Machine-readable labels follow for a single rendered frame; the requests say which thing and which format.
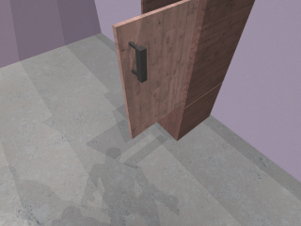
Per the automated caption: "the cupboard door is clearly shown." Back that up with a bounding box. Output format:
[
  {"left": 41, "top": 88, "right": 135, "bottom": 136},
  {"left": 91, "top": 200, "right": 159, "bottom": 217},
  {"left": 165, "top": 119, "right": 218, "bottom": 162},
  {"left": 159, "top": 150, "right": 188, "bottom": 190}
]
[{"left": 112, "top": 0, "right": 199, "bottom": 139}]

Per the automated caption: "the handle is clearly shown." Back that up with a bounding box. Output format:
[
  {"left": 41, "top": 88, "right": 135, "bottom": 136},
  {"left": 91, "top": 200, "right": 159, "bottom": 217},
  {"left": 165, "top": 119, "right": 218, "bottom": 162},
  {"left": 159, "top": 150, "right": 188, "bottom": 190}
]
[{"left": 128, "top": 41, "right": 148, "bottom": 83}]

